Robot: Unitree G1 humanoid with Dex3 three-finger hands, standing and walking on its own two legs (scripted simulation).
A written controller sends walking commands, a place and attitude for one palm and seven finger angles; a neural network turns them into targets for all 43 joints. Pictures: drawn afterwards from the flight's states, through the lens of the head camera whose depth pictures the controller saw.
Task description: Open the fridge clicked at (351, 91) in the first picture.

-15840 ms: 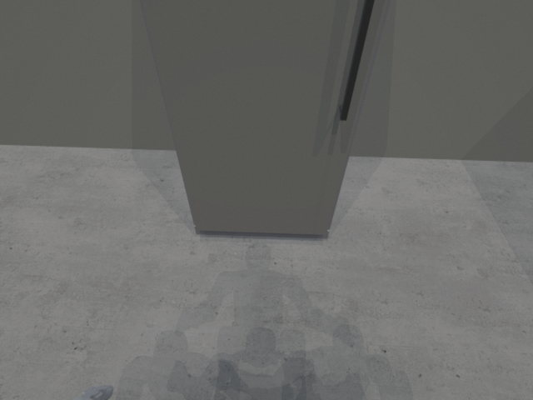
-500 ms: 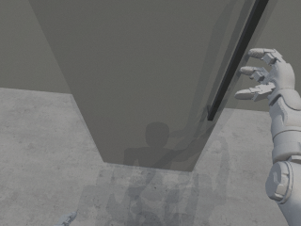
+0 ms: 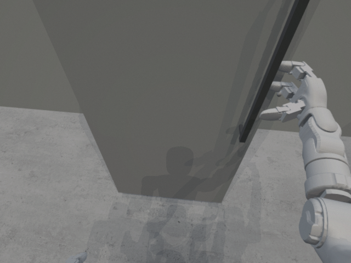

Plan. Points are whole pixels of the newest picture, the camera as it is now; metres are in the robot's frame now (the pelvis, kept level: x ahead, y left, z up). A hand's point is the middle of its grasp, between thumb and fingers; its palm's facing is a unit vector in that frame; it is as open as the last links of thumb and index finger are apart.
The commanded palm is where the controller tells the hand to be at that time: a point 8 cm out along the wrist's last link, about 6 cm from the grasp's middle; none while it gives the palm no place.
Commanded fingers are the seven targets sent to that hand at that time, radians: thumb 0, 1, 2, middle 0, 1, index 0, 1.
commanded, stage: feel for the door with the fingertips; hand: right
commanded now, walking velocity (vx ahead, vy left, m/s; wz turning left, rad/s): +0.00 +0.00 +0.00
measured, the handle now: (269, 67) +0.51 -0.14 +0.20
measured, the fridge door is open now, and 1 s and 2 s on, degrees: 0 0 0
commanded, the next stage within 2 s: slide the fingers in behind the handle in 0.50 s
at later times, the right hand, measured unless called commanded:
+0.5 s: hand (278, 89) +0.47 -0.16 +0.18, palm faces -0.01 +1.00 +0.01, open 13.9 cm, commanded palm +0.45 -0.21 +0.17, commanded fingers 0.00 0.50 -0.30 0.30 1.20 0.30 1.20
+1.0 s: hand (273, 93) +0.46 -0.15 +0.17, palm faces -0.03 +1.00 +0.02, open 13.9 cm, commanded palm +0.44 -0.20 +0.17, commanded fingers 0.00 0.50 -0.30 0.30 1.20 0.30 1.20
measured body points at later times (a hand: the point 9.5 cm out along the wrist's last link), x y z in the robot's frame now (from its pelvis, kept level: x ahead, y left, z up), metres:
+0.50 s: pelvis -0.01 +0.01 +0.00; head +0.03 +0.01 +0.45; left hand +0.03 +0.28 -0.12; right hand +0.46 -0.22 +0.18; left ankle -0.01 +0.11 -0.73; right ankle -0.01 -0.10 -0.73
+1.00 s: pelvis -0.01 +0.00 +0.00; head +0.02 +0.00 +0.45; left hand +0.04 +0.26 -0.12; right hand +0.46 -0.21 +0.17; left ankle -0.01 +0.11 -0.73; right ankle -0.01 -0.11 -0.73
